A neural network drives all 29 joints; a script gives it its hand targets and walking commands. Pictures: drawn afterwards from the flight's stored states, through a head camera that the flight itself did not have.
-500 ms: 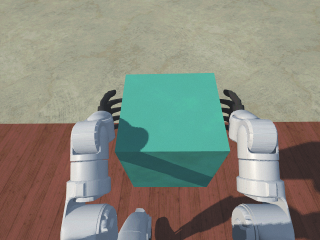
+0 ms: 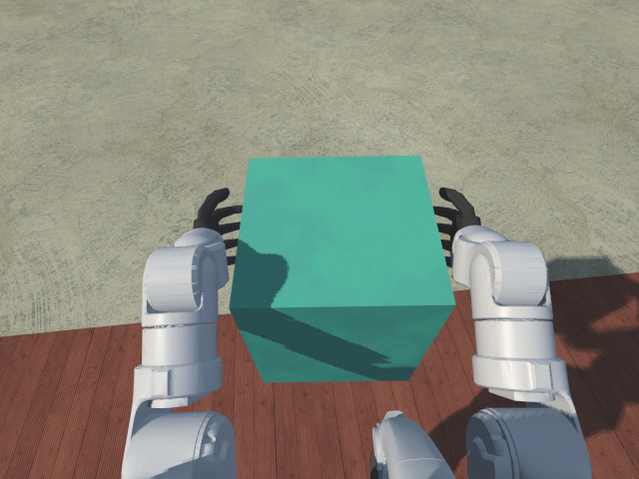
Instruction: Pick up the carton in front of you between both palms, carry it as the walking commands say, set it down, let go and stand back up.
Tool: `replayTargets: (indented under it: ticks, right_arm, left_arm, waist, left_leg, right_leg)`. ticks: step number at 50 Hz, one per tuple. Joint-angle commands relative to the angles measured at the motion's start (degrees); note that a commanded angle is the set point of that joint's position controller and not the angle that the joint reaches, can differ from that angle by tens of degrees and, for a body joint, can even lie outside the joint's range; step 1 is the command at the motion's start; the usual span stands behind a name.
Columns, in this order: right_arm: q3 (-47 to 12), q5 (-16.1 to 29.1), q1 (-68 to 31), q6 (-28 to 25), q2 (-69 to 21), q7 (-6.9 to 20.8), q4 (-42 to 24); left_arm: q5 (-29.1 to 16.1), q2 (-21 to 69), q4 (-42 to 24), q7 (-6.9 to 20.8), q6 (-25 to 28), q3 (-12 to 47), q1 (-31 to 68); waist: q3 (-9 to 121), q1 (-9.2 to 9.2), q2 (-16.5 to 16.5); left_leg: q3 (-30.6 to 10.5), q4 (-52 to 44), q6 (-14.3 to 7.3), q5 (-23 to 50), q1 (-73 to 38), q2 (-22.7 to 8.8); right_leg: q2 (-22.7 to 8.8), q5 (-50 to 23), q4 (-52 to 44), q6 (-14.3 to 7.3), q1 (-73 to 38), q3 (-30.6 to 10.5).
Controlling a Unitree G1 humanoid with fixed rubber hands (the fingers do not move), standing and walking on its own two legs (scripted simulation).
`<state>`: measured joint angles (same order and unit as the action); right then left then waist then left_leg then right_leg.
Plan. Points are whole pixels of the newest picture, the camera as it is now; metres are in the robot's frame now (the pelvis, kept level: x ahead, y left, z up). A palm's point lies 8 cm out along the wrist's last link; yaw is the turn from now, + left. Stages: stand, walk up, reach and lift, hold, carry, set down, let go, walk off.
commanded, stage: carry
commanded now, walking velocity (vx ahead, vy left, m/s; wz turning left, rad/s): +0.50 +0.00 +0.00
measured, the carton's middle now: (335, 278) +0.35 -0.02 +0.02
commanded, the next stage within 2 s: none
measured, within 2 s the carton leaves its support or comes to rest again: neither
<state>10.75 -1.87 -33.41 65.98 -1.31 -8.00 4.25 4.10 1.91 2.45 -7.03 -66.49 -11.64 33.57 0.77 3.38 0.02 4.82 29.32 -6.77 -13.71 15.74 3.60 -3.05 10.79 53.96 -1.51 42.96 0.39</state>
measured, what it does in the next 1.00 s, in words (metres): goes down: right foot 0.03 m lower, then left foot 0.03 m lower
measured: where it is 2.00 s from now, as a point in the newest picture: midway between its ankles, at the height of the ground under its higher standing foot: (305, 207)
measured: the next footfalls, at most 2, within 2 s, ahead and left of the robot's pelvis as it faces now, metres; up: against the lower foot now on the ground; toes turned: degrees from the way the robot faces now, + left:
right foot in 0.20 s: +0.30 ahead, -0.08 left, -0.03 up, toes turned -1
left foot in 0.74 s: +0.62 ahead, +0.05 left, -0.07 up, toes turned +3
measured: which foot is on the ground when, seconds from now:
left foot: down 0.00-0.18, up 0.20-0.72, down 0.74-1.00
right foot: up 0.00-0.18, down 0.20-0.72, up 0.74-1.00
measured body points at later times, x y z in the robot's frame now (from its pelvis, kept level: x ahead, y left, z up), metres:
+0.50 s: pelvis +0.30 -0.04 -0.03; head +0.34 -0.05 +0.42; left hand +0.65 +0.14 +0.06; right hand +0.68 -0.16 +0.05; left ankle +0.38 +0.12 -0.70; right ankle +0.27 -0.08 -0.77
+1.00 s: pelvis +0.60 +0.01 -0.07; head +0.64 +0.02 +0.38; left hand +0.97 +0.14 +0.01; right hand +0.95 -0.16 +0.01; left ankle +0.58 +0.05 -0.80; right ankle +0.65 -0.14 -0.72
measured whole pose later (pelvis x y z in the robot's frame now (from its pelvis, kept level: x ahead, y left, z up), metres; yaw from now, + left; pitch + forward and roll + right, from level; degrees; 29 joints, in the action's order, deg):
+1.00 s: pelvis +0.60 +0.01 -0.07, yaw -1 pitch +5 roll -1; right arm 10.6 -2.1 -32.6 65.8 -0.9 -8.1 7.1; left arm 4.0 1.5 7.0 -7.1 -66.0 -10.9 34.0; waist 0.8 3.1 0.1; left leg 5.9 30.0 -7.6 -10.5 19.2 3.7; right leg -3.1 18.0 62.6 -0.7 41.5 0.3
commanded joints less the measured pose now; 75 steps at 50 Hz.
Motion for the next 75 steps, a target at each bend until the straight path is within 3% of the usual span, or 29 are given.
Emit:
replayTargets:
  ticks: [1, 6, 9, 10, 11, 12, 13, 14, 16, 24, 32, 35, 36, 37, 38, 39, 40, 42, 45, 51, 59, 62, 63, 64, 65, 66, 67, 69, 75]
  right_arm:
    - [-39.8, 26.9, -44.0, -1.2, -61.6, 15.1, -11.3]
    - [-38.5, 24.8, -39.3, 0.1, -58.0, 15.2, -6.1]
    - [-37.7, 24.7, -40.0, 0.6, -57.9, 15.5, -2.2]
    - [-37.1, 24.6, -41.7, 0.6, -57.7, 15.5, -1.5]
    - [-36.8, 24.8, -43.0, 1.2, -59.4, 15.5, 0.2]
    - [-35.9, 24.7, -43.1, 1.4, -59.4, 15.3, 1.3]
    - [-35.6, 24.3, -44.1, 1.3, -60.7, 14.9, 0.5]
    - [-35.5, 24.0, -47.2, 0.8, -61.6, 14.6, -1.5]
    - [-35.0, 23.5, -49.0, 0.3, -63.2, 13.5, -5.1]
    - [-36.4, 19.7, -41.5, -0.7, -61.2, 10.4, -8.1]
    - [-36.3, 17.4, -38.5, 1.1, -56.5, 11.4, -4.6]
    - [-33.8, 16.5, -37.0, 1.1, -55.7, 12.3, -0.1]
    - [-32.7, 16.2, -36.1, 0.9, -55.4, 12.7, 1.3]
    - [-31.5, 16.1, -35.2, 0.7, -54.9, 13.1, 2.8]
    - [-29.5, 15.2, -36.2, 0.4, -53.5, 13.3, 4.4]
    - [-30.1, 16.1, -35.3, 0.0, -55.5, 13.7, 5.6]
    - [-31.1, 17.9, -37.5, -0.6, -58.3, 14.3, 3.8]
    - [-34.7, 22.7, -46.5, -1.3, -63.8, 15.1, -2.6]
    - [-37.5, 27.2, -49.6, -1.9, -66.8, 15.3, -7.1]
    - [-39.2, 27.6, -44.4, -2.3, -65.0, 15.5, -9.0]
    - [-38.5, 25.3, -39.9, -0.3, -58.1, 15.2, -7.4]
    - [-37.3, 24.5, -40.3, 0.6, -57.7, 15.5, -4.0]
    - [-37.1, 24.6, -40.7, 0.7, -57.9, 15.6, -2.8]
    - [-36.8, 24.7, -42.6, 0.9, -58.1, 15.8, -2.2]
    - [-36.5, 24.9, -43.4, 1.3, -60.0, 15.7, -0.4]
    - [-35.9, 24.4, -42.5, 1.4, -59.7, 15.6, 0.0]
    - [-35.9, 24.4, -44.9, 1.1, -61.3, 15.4, -0.9]
    - [-35.2, 24.2, -47.5, 0.4, -63.2, 14.6, -4.0]
    - [-36.2, 21.3, -41.0, 0.0, -63.8, 11.8, -7.3]
  left_arm:
    - [-21.9, 59.5, -7.0, 10.1, 1.7, 39.5, 38.4]
    - [-20.5, 54.9, -3.7, 11.0, -0.5, 38.0, 35.7]
    - [-19.5, 53.2, 0.5, 11.9, -1.1, 35.0, 34.2]
    - [-19.2, 52.8, 2.3, 12.3, -1.3, 33.5, 33.2]
    - [-18.6, 51.4, 4.1, 12.5, -1.4, 32.1, 35.3]
    - [-19.0, 51.6, 6.4, 12.7, -1.5, 31.2, 33.6]
    - [-20.2, 53.9, 5.6, 13.2, -0.9, 31.8, 34.4]
    - [-22.6, 57.8, 3.0, 13.8, -0.6, 33.4, 38.6]
    - [-27.0, 62.9, -2.7, 14.7, -0.4, 36.3, 47.8]
    - [-29.7, 62.5, -6.8, 15.0, 0.1, 38.9, 43.9]
    - [-27.0, 58.8, -0.5, 15.5, -0.4, 38.2, 37.8]
    - [-27.0, 60.2, 3.5, 15.9, 0.0, 37.8, 38.3]
    - [-27.0, 60.6, 4.7, 16.2, 0.2, 37.7, 39.1]
    - [-27.0, 60.9, 5.7, 16.5, 0.5, 37.3, 39.4]
    - [-27.2, 63.1, 7.5, 16.5, 0.2, 36.8, 41.1]
    - [-26.4, 63.0, 7.4, 16.3, 0.4, 36.1, 40.8]
    - [-26.7, 63.9, 5.5, 15.9, 0.9, 36.5, 43.5]
    - [-26.5, 65.7, 1.9, 14.5, 1.8, 36.2, 46.0]
    - [-24.7, 65.1, -0.8, 12.3, 2.3, 35.9, 42.3]
    - [-21.7, 62.5, -3.5, 10.4, 3.0, 37.8, 36.9]
    - [-21.3, 55.9, -4.4, 10.5, 0.3, 38.8, 36.4]
    - [-20.7, 54.4, -0.8, 11.4, -0.8, 36.7, 35.5]
    - [-20.5, 54.4, 0.1, 11.7, -0.9, 35.8, 36.0]
    - [-20.2, 54.0, 1.7, 12.1, -1.1, 34.5, 35.3]
    - [-19.4, 52.6, 3.6, 12.2, -1.1, 33.3, 36.5]
    - [-20.3, 54.7, 6.1, 12.5, -1.0, 32.9, 33.0]
    - [-21.6, 57.2, 4.2, 13.0, -0.5, 33.5, 35.4]
    - [-25.3, 62.3, -1.4, 13.9, -0.2, 36.2, 44.4]
    - [-28.5, 64.5, -6.4, 14.6, -0.4, 38.4, 43.4]
  waist:
    - [25.7, 1.49, 6.0]
    - [22.0, 2.19, 6.6]
    - [25.8, -4.38, 4.5]
    - [28.7, -5.80, -1.3]
    - [32.2, -5.49, -12.1]
    - [33.3, -7.44, -15.0]
    - [33.9, -7.71, -14.1]
    - [30.5, -7.08, -7.5]
    - [25.5, -5.10, -2.5]
    - [27.2, -7.32, -5.6]
    - [21.6, -10.68, -6.3]
    - [23.5, -5.64, -6.1]
    - [25.8, -2.74, -4.0]
    - [29.2, -1.96, 1.8]
    - [33.8, -1.09, 14.0]
    - [35.6, 0.11, 13.8]
    - [31.5, 0.13, 9.7]
    - [26.1, -1.23, 2.2]
    - [26.7, -2.47, 3.6]
    - [28.2, 0.02, 5.6]
    - [21.8, 2.42, 6.2]
    - [24.1, -2.07, 8.5]
    - [26.6, -4.36, 6.3]
    - [31.1, -5.20, -1.9]
    - [35.9, -6.08, -14.3]
    - [37.5, -7.22, -12.7]
    - [33.6, -6.52, -9.8]
    - [28.1, -4.82, -3.1]
    - [27.8, -4.20, -5.4]
  left_leg:
    - [-11.8, -1.8, -3.4, 44.0, -26.6, -12.1]
    - [-8.2, 2.3, -1.9, 41.8, -24.9, -10.0]
    - [-2.8, 20.1, 1.8, 38.8, -13.9, -8.2]
    - [-2.0, 31.0, 2.5, 16.3, -1.3, -6.1]
    - [-2.8, 42.4, 5.1, -18.7, 15.5, 0.3]
    - [-5.2, 52.5, 5.1, -23.1, 24.7, 1.4]
    - [-7.0, 54.8, 4.1, -20.2, 30.5, -0.3]
    - [-7.2, 51.6, 3.7, -16.0, 29.8, -2.8]
    - [-7.1, 43.0, 4.0, -10.8, 25.1, -4.9]
    - [-3.2, 26.5, 5.4, 2.6, 30.5, -5.7]
    - [2.1, -0.5, 2.9, 20.1, 22.8, -0.9]
    - [3.5, -7.8, 0.6, 24.3, 2.8, -0.1]
    - [2.2, -7.7, 0.7, 26.1, -8.3, -2.7]
    - [-8.7, 0.3, 0.6, 40.6, -21.5, -12.9]
    - [-30.6, 4.3, -10.5, 48.8, -38.0, -27.4]
    - [-39.1, -0.1, -15.2, 25.1, -38.1, -27.7]
    - [-36.7, -3.8, -12.8, 14.0, -31.9, -23.4]
    - [-28.9, -7.1, -8.3, 12.6, -20.2, -19.7]
    - [-22.8, -8.6, -6.3, 15.3, -14.2, -17.7]
    - [-15.7, -3.7, -4.1, 41.2, -25.9, -15.5]
    - [-8.6, -1.7, -2.0, 47.6, -28.1, -10.7]
    - [-4.3, 7.9, 1.6, 54.0, -20.6, -10.5]
    - [-1.8, 16.3, 3.2, 45.9, -14.3, -9.5]
    - [-1.5, 27.5, 4.5, 19.3, -1.4, -7.4]
    - [-3.4, 45.1, 7.7, -19.1, 18.0, 0.5]
    - [-6.6, 51.3, 6.1, -19.1, 24.3, -0.5]
    - [-7.1, 49.7, 5.0, -15.3, 26.9, -2.7]
    - [-6.9, 42.2, 4.9, -9.3, 24.8, -5.5]
    - [-2.6, 26.0, 7.0, -3.9, 22.1, -7.3]
  right_leg:
    - [2.4, -8.2, -8.5, -0.8, 3.3, 3.4]
    - [5.3, -19.6, -27.3, -3.0, -8.5, 6.3]
    - [4.7, -23.6, -32.6, -4.8, -33.5, 7.5]
    - [-4.5, -36.8, -25.2, -5.1, -46.3, -2.4]
    - [-18.3, -52.6, -18.4, -11.8, -61.5, -22.3]
    - [-19.2, -40.7, -21.1, -17.1, -65.7, -30.8]
    - [-18.8, -15.4, -26.4, -19.2, -63.1, -34.8]
    - [-15.0, -6.0, -29.1, -16.0, -55.3, -30.8]
    - [-12.2, -6.6, -32.4, -12.4, -43.4, -23.2]
    - [-8.8, -36.1, -28.1, -9.9, -50.9, -11.7]
    - [-3.2, -38.9, -23.7, -7.6, -54.1, -5.2]
    - [-2.8, -40.2, -12.2, -4.8, -46.1, -1.4]
    - [-1.4, -32.2, -3.0, -3.3, -39.3, 1.1]
    - [0.7, -7.2, 7.8, -2.0, -26.2, 2.0]
    - [7.9, 23.9, 23.0, 1.3, -6.3, 0.4]
    - [6.9, 24.7, 30.0, -0.2, 1.1, -2.1]
    - [4.7, 20.6, 28.2, -1.3, 3.4, -2.3]
    - [1.7, 14.3, 20.6, -0.9, 0.8, -2.2]
    - [0.6, 10.9, 14.6, 0.4, -3.6, -0.7]
    - [0.1, 1.6, 6.2, 0.9, 6.7, 2.1]
    - [4.9, -14.5, -21.4, -1.7, -1.6, 8.1]
    - [7.1, -18.6, -30.8, -3.7, -24.5, 10.4]
    - [4.6, -22.0, -32.5, -4.2, -36.3, 8.9]
    - [-8.2, -37.6, -24.8, -6.3, -51.4, -4.7]
    - [-21.3, -40.8, -22.6, -17.3, -68.3, -25.6]
    - [-19.9, -19.3, -28.1, -18.9, -67.4, -31.7]
    - [-16.3, -11.0, -31.1, -15.8, -62.1, -28.2]
    - [-14.5, -10.8, -34.8, -12.1, -51.3, -20.9]
    - [-12.0, -16.4, -38.5, -10.8, -47.7, -10.2]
